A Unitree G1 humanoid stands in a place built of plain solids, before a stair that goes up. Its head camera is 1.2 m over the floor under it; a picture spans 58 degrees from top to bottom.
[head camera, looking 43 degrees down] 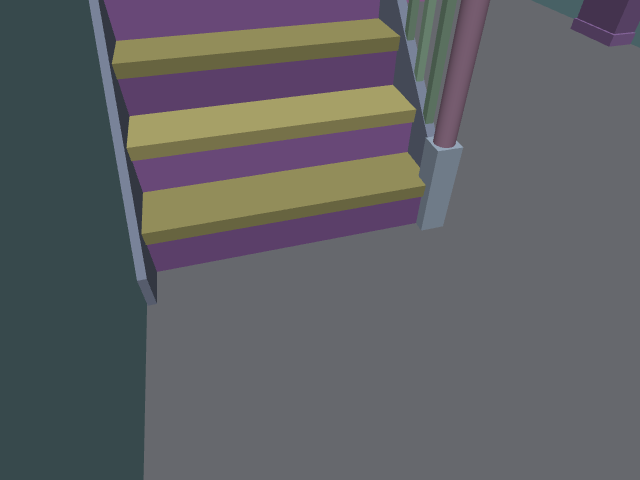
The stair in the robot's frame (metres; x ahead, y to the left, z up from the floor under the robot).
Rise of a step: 0.20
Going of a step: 0.23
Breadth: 1.09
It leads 15 degrees to the left of straight ahead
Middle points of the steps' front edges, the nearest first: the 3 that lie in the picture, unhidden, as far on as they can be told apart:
1.23 0.10 0.21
1.46 0.14 0.41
1.67 0.20 0.62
